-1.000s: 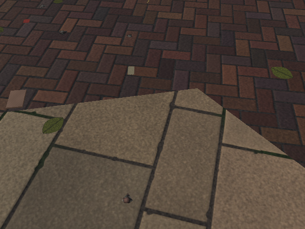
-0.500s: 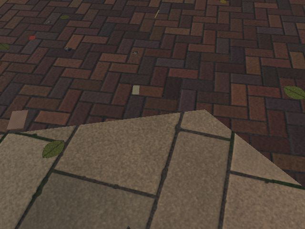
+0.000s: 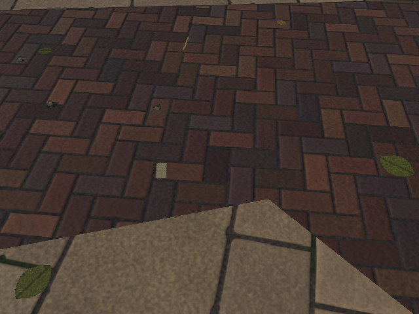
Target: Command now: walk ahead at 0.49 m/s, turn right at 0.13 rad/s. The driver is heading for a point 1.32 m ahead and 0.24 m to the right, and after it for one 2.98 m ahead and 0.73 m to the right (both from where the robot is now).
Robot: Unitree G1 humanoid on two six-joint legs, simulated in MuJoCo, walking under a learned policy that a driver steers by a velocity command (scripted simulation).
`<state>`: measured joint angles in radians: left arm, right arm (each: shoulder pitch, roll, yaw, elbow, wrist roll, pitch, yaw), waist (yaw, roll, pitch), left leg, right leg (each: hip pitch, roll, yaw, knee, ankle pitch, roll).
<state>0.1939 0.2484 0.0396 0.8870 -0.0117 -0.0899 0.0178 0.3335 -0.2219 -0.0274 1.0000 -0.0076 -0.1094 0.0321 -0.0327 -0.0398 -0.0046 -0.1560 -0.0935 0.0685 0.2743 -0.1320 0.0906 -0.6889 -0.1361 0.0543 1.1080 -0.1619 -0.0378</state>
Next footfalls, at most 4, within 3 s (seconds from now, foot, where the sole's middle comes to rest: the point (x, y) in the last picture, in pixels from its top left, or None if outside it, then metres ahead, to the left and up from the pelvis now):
0.32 right None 0.34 -0.18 -0.78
0.84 left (229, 267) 0.68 -0.06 -0.78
1.38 right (307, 212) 0.90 -0.38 -0.78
1.94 left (239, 156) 1.19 -0.14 -0.78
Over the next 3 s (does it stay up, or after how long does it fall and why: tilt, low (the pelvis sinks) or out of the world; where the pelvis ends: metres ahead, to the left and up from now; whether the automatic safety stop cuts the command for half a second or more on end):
stays up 1.66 -0.22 -0.02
